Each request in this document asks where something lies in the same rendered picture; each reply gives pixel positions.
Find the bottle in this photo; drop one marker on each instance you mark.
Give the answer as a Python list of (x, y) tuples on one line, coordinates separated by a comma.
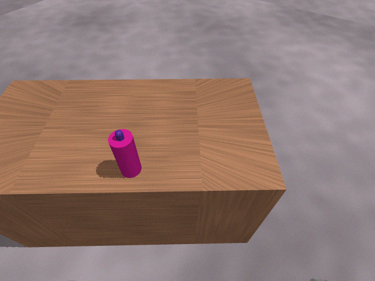
[(123, 147)]

